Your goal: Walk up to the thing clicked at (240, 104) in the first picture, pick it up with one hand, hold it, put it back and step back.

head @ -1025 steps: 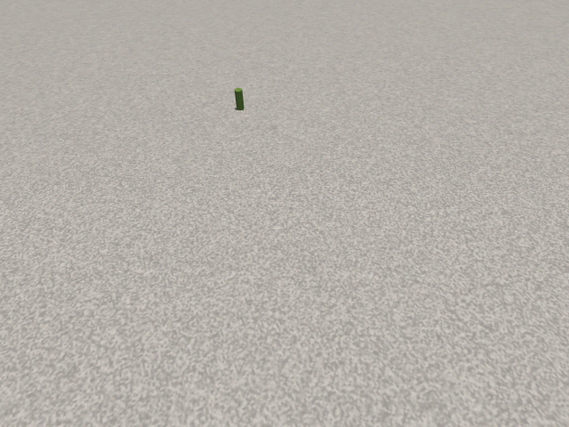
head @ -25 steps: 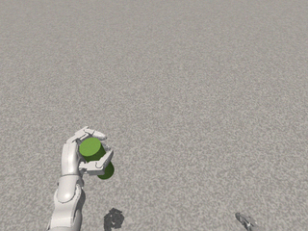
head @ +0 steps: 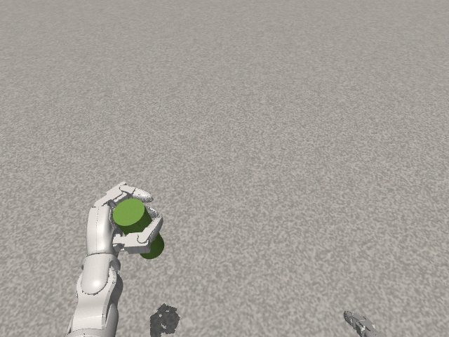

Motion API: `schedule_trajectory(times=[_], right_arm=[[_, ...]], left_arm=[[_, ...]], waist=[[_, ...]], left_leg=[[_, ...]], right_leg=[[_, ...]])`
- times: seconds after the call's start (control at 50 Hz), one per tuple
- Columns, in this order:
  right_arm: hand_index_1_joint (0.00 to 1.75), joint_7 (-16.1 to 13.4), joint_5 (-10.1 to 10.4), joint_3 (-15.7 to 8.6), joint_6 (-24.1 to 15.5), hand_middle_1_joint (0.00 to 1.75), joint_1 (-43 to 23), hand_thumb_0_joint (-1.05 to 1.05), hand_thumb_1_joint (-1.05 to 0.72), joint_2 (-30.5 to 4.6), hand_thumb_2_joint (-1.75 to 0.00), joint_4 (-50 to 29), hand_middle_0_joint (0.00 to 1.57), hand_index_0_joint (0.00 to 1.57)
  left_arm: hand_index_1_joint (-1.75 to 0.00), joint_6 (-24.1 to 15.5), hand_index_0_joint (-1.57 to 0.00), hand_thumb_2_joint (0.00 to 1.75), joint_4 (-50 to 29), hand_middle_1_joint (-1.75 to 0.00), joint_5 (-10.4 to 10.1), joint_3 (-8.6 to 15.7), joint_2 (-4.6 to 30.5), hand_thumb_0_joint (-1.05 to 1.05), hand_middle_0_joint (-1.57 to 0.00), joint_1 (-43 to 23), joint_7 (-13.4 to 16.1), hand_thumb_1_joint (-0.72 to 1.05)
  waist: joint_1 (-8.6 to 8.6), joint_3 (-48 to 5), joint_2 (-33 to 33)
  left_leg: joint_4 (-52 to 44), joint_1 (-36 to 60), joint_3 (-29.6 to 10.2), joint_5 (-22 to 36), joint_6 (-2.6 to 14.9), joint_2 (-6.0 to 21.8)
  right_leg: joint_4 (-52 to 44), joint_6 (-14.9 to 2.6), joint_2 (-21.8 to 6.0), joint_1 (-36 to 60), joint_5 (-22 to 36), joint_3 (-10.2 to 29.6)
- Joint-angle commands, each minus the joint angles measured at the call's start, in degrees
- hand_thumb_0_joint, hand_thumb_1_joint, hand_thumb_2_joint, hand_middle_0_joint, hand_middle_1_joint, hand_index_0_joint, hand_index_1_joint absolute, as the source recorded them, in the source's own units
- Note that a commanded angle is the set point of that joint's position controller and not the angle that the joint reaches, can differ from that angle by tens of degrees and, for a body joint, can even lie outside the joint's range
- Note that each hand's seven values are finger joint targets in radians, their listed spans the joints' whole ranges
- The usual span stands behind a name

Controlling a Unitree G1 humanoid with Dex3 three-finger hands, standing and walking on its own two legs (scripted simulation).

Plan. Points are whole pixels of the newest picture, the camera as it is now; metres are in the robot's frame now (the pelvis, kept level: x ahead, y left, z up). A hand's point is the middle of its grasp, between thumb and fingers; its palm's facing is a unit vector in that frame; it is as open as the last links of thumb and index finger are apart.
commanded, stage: hold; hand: left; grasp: from the side
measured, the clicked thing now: (141, 231) +0.33 +0.17 +0.02
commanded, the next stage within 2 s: crouch in 1.16 s
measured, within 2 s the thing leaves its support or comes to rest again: neither
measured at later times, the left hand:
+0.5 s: hand (142, 218) +0.34 +0.16 +0.05, palm faces +0.13 -0.99 -0.03, open 7.1 cm
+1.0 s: hand (141, 218) +0.34 +0.16 +0.05, palm faces +0.13 -0.99 -0.03, open 7.1 cm
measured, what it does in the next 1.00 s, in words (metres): stands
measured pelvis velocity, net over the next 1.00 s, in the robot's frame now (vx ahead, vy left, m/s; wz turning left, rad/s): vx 0.00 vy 0.00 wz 0.00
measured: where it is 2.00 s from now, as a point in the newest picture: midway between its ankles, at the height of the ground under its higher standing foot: outside the picture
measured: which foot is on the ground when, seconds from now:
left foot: down 0.00-1.00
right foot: down 0.00-1.00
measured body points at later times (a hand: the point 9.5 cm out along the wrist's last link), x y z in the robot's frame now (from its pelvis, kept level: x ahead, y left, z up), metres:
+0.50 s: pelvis +0.00 +0.00 +0.00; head +0.05 +0.00 +0.45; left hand +0.32 +0.22 +0.05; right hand +0.14 -0.25 -0.11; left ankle +0.02 +0.13 -0.71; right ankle +0.00 -0.13 -0.71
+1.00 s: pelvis +0.00 +0.00 +0.00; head +0.04 +0.00 +0.45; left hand +0.32 +0.22 +0.05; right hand +0.13 -0.25 -0.11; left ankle +0.02 +0.13 -0.71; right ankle +0.00 -0.13 -0.71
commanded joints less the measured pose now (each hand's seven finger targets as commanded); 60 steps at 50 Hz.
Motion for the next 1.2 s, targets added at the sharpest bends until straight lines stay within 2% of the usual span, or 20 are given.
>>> schedule_trajectory(times=[0.0, 0.04, 0.16, 0.24, 0.26, 0.32, 0.44, 0.5, 0.54, 0.66, 0.7, 0.78, 0.86, 0.88, 0.94, 1.0, 1.02, 1.08, 1.1, 1.18], right_arm=[[0.3, -0.51, -0.12, -2.55, -2.48, 0.3, -2.3, 0.0, -0.91, -7.34, -0.91, -7.09, 0.2, 0.2], [0.3, -0.48, -0.15, -2.76, -2.57, 0.3, -2.26, 0.0, -0.92, -7.6, -0.91, -7.09, 0.2, 0.2], [0.3, -0.55, -0.38, -2.73, -2.94, 0.3, -1.56, 0.0, -0.92, -7.42, -0.91, -7.24, 0.2, 0.2], [0.3, -0.7, -0.2, -2.68, -2.74, 0.3, -1.57, 0.0, -0.92, -7.55, -0.91, -6.75, 0.2, 0.2], [0.3, -0.77, -0.14, -2.39, -2.7, 0.3, -2.34, 0.0, -0.92, -7.14, -0.91, -7.46, 0.2, 0.2], [0.3, -0.65, -0.31, -2.59, -2.42, 0.3, -2.13, 0.0, -0.91, -7.28, -0.91, -6.49, 0.2, 0.2], [0.3, -0.45, -0.22, -2.82, -2.14, 0.3, -1.71, 0.0, -0.92, -7.49, -0.91, -7.34, 0.2, 0.2], [0.3, -0.36, -0.26, -2.82, -2.34, 0.3, -1.53, 0.0, -0.92, -7.41, -0.91, -7.34, 0.2, 0.2], [0.3, -0.39, -0.26, -2.81, -2.21, 0.3, -1.32, 0.0, -0.92, -7.41, -0.91, -7.17, 0.2, 0.2], [0.3, -0.29, -0.35, -2.84, -2.29, 0.3, -1.31, 0.0, -0.92, -7.45, -0.91, -6.82, 0.2, 0.2], [0.3, -0.4, -0.31, -3.05, -2.32, 0.3, -1.15, 0.0, -0.91, -7.78, -0.91, -6.79, 0.2, 0.2], [0.3, -0.51, -0.21, -2.8, -2.14, 0.3, -1.52, 0.0, -0.92, -7.52, -0.91, -6.91, 0.2, 0.2], [0.3, -0.53, -0.34, -2.81, -1.96, 0.3, -1.65, 0.0, -0.91, -7.51, -0.91, -7.06, 0.2, 0.2], [0.3, -0.48, -0.35, -2.91, -1.92, 0.3, -1.26, 0.0, -0.91, -7.64, -0.91, -6.65, 0.2, 0.2], [0.3, -0.38, -0.19, -3.05, -1.94, 0.3, -1.67, 0.0, -0.92, -7.75, -0.91, -7.33, 0.2, 0.2], [0.3, -0.42, -0.12, -2.93, -1.95, 0.3, -1.68, 0.0, -0.92, -7.66, -0.91, -7.65, 0.2, 0.2], [0.3, -0.27, -0.06, -2.93, -2.1, 0.3, -1.92, 0.0, -0.92, -7.87, -0.91, -7.54, 0.2, 0.2], [0.3, -0.41, 0.1, -2.78, -2.27, 0.3, -2.16, 0.0, -0.92, -7.57, -0.91, -7.64, 0.2, 0.2], [0.3, -0.59, -0.1, -2.59, -2.37, 0.3, -2.59, 0.0, -0.93, -7.37, -0.91, -7.96, 0.2, 0.2], [0.3, -0.73, -0.1, -2.83, -2.54, 0.3, -2.19, 0.0, -0.93, -7.59, -0.91, -7.83, 0.2, 0.2]], left_arm=[[-1.36, -4.75, -1.29, 1.21, -11.37, -1.36, -1.11, 2.46, 5.77, 0.0, -1.28, -15.84, 0.14, 0.44], [-1.36, -5.1, -1.29, 1.21, -12.13, -1.36, -1.15, 3.44, 6.91, 0.0, -1.28, -16.62, 0.17, 0.43], [-1.33, -6.34, -1.26, 1.19, -17.06, -1.33, -1.4, 2.51, 6.94, 0.0, -1.26, -18.83, -0.08, 0.45], [-1.34, -5.6, -1.26, 1.19, -15.6, -1.34, -1.18, 3.19, 7.91, 0.0, -1.26, -16.91, 0.22, 0.4], [-1.33, -5.5, -1.26, 1.18, -16.69, -1.33, -1.23, 2.01, 6.76, 0.0, -1.26, -18.7, 0.13, 0.41], [-1.34, -4.51, -1.26, 1.21, -9.18, -1.34, -1.04, 3.3, 6.12, 0.0, -1.25, -13.54, 0.33, 0.43], [-1.35, -5.46, -1.27, 1.21, -14.82, -1.35, -1.3, 4.63, 8.04, 0.0, -1.27, -17.9, 0.2, 0.44], [-1.34, -5.96, -1.27, 1.2, -15.27, -1.34, -1.43, 3.28, 7.24, 0.0, -1.26, -17.06, -0.08, 0.43], [-1.35, -5.45, -1.27, 1.2, -12.65, -1.35, -1.25, 1.6, 5.21, 0.0, -1.27, -14.4, -0.29, 0.41], [-1.35, -5.63, -1.27, 1.21, -12.57, -1.35, -1.14, 1.83, 5.97, 0.0, -1.26, -15.89, -0.27, 0.43], [-1.33, -5.96, -1.26, 1.2, -14.72, -1.33, -0.99, 4.21, 8.73, 0.0, -1.25, -18.25, 0.11, 0.45], [-1.36, -6.17, -1.28, 1.22, -14.14, -1.35, -1.38, 4.82, 8.55, 0.0, -1.27, -19.03, 0.16, 0.45], [-1.35, -5.3, -1.27, 1.22, -12.38, -1.34, -1.15, 1.83, 5.5, 0.0, -1.26, -17.43, -0.1, 0.44], [-1.34, -5.15, -1.27, 1.21, -9.72, -1.34, -1.08, 3.21, 6.59, 0.0, -1.26, -16.04, -0.14, 0.44], [-1.35, -5.0, -1.28, 1.2, -11.47, -1.35, -0.87, 4.09, 8.22, 0.0, -1.28, -16.03, -0.42, 0.44], [-1.36, -5.29, -1.28, 1.21, -13.75, -1.36, -1.54, 2.67, 6.6, 0.0, -1.27, -17.09, -0.51, 0.45], [-1.37, -5.14, -1.29, 1.23, -11.32, -1.37, -1.6, 3.03, 6.18, 0.0, -1.29, -16.23, -0.43, 0.45], [-1.36, -5.71, -1.28, 1.21, -13.81, -1.36, -1.68, 4.74, 8.43, 0.0, -1.28, -18.22, 0.02, 0.42], [-1.35, -6.07, -1.28, 1.2, -15.56, -1.35, -1.58, 3.06, 7.13, 0.0, -1.27, -19.68, 0.06, 0.42], [-1.34, -6.12, -1.27, 1.2, -15.88, -1.34, -1.02, 3.08, 7.38, 0.0, -1.27, -17.57, 0.23, 0.41]], waist=[[-0.5, -13.54, 0.35], [-0.39, -14.05, 0.34], [-0.22, -19.41, 0.59], [-0.04, -18.25, 0.53], [-0.29, -16.97, 0.11], [-0.45, -12.99, -1.37], [0.35, -16.98, -0.05], [0.03, -18.47, 1.0], [-0.59, -16.48, -0.5], [-0.75, -16.8, -0.28], [-0.32, -18.02, 0.43], [-0.06, -17.38, -0.41], [-0.85, -15.89, -0.3], [-0.71, -14.81, -0.24], [0.04, -16.56, -0.4], [-0.31, -18.38, 0.49], [-0.53, -15.54, -0.38], [0.22, -17.12, -0.04], [-0.57, -16.03, -0.17], [-0.13, -17.02, 0.38]], left_leg=[[-6.67, 7.17, 0.24, 10.6, 0.92, -1.22], [-6.45, 7.18, 0.26, 10.04, 0.97, -1.34], [-5.16, 9.73, 0.25, 14.08, 1.04, -1.46], [-5.32, 9.05, 0.54, 14.18, 1.21, -1.49], [-5.48, 8.58, 0.62, 13.23, 1.18, -1.57], [-5.72, 6.06, 0.36, 11.21, 1.23, -1.31], [-5.62, 7.88, 0.37, 13.6, 1.15, -1.42], [-5.23, 9.44, 0.45, 15.49, 1.19, -1.4], [-5.39, 8.85, 0.3, 14.62, 1.23, -1.27], [-4.76, 8.39, 0.32, 14.73, 1.38, -1.33], [-5.09, 8.87, 0.23, 13.85, 1.31, -1.35], [-4.81, 7.69, 0.35, 14.18, 1.38, -1.39], [-5.28, 7.78, 0.5, 12.74, 1.29, -1.37], [-5.18, 7.01, 0.49, 12.21, 1.3, -1.44], [-5.56, 7.2, 0.52, 12.27, 1.37, -1.54], [-6.02, 9.37, 0.2, 12.79, 1.09, -1.24], [-6.34, 8.12, -0.01, 11.77, 1.03, -1.12], [-6.21, 8.1, 0.25, 11.24, 1.14, -1.26], [-6.07, 7.69, 0.42, 10.43, 1.22, -1.45], [-6.14, 8.34, 0.5, 10.28, 1.14, -1.56]], right_leg=[[-6.06, -1.03, 1.79, 3.01, 13.31, -0.9], [-6.23, -1.0, 1.61, 2.97, 12.82, -0.78], [-5.62, -0.83, 1.55, 5.13, 16.65, -0.58], [-6.22, -0.64, 1.41, 5.45, 17.26, -0.3], [-6.55, -0.61, 1.3, 5.21, 16.54, -0.28], [-6.38, -0.67, 1.58, 2.95, 14.33, -0.69], [-5.93, -0.79, 1.48, 5.68, 16.34, -0.55], [-5.5, -0.76, 1.52, 5.65, 17.79, -0.47], [-5.61, -0.74, 1.64, 4.49, 17.07, -0.65], [-5.57, -0.63, 1.55, 4.1, 17.51, -0.51], [-5.74, -0.7, 1.47, 4.68, 16.54, -0.51], [-5.64, -0.66, 1.32, 5.29, 17.19, -0.36], [-6.16, -0.72, 1.41, 3.63, 15.89, -0.42], [-6.21, -0.71, 1.38, 3.48, 15.36, -0.44], [-6.44, -0.7, 1.31, 5.22, 15.48, -0.32], [-6.12, -0.94, 1.77, 4.94, 15.07, -0.81], [-5.86, -0.99, 1.87, 4.19, 14.16, -1.06], [-6.29, -0.92, 1.52, 4.7, 13.73, -0.67], [-6.45, -0.82, 1.45, 3.92, 13.37, -0.45], [-6.39, -0.96, 1.33, 4.48, 13.18, -0.42]])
